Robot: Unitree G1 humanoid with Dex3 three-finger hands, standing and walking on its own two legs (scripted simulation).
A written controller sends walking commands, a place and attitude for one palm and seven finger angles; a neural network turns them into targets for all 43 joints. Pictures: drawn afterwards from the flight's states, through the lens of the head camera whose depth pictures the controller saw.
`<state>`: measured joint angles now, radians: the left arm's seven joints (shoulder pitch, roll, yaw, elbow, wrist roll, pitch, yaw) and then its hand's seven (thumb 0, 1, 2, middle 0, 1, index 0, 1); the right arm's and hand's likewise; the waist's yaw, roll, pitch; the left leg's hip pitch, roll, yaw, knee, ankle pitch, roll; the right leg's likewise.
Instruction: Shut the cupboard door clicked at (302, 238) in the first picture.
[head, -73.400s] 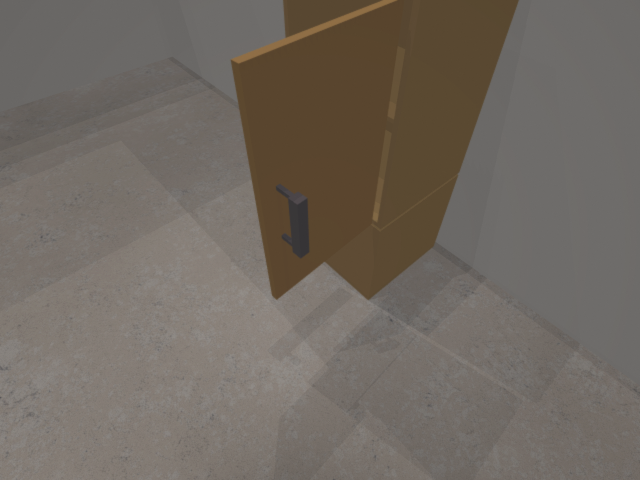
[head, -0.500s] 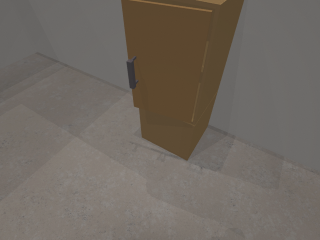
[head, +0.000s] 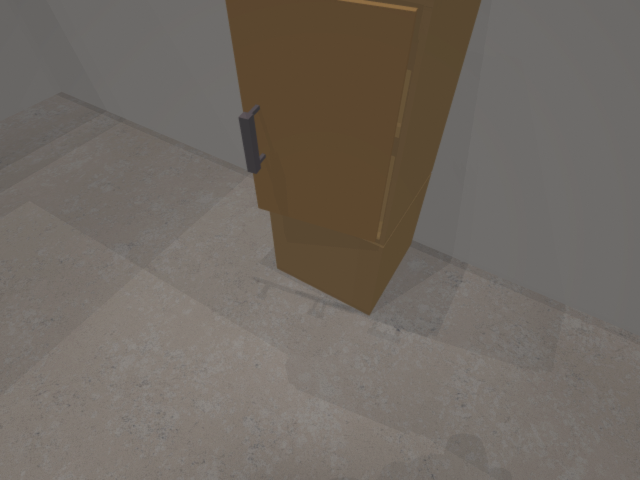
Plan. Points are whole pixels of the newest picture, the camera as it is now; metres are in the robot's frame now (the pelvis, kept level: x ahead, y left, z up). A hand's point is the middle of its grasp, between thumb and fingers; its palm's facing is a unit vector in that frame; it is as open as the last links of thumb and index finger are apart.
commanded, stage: look to check the result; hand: left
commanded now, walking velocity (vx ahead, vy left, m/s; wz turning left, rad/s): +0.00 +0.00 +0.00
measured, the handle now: (254, 139) +0.85 +0.20 -0.08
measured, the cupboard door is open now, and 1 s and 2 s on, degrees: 10 10 10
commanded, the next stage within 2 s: walk to a spot facing it in 0.14 s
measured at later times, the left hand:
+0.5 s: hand out of the picture +0.02 +0.18 -0.18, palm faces +0.01 -0.97 -0.23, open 7.4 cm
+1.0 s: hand out of the picture +0.07 +0.19 -0.18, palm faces -0.18 -0.94 -0.28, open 7.4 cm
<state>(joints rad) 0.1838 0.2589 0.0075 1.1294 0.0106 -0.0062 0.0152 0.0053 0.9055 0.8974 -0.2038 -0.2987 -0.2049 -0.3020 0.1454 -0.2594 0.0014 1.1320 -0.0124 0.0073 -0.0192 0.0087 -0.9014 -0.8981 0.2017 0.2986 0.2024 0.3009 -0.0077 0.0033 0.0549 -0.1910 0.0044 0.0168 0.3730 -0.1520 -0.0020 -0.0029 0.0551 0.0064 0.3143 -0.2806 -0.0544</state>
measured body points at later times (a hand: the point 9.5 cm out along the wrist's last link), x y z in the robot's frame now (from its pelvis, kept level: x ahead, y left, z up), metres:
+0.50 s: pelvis +0.01 +0.00 +0.00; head +0.02 -0.01 +0.45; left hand +0.02 +0.24 -0.16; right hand +0.04 -0.25 -0.16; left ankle +0.03 +0.12 -0.74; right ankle -0.07 -0.08 -0.74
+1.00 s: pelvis -0.02 -0.01 -0.02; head +0.01 -0.03 +0.42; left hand +0.08 +0.24 -0.16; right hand -0.04 -0.26 -0.18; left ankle +0.03 +0.12 -0.74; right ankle -0.05 -0.10 -0.75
